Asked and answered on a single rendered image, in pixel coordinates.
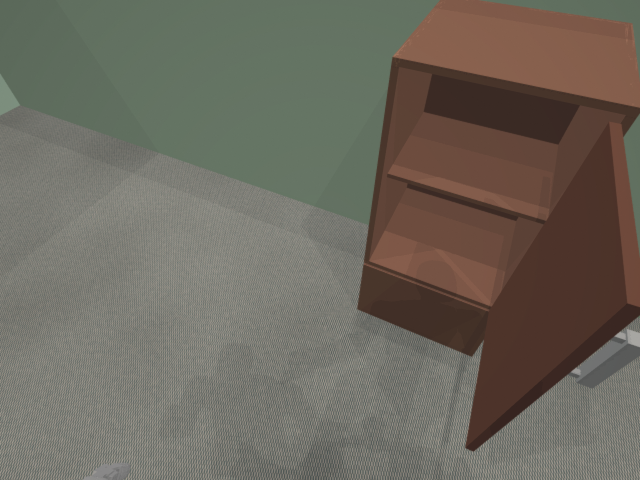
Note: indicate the cupboard door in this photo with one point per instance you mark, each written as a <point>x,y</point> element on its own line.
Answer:
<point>577,286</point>

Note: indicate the handle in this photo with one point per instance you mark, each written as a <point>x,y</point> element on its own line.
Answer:
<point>623,349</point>

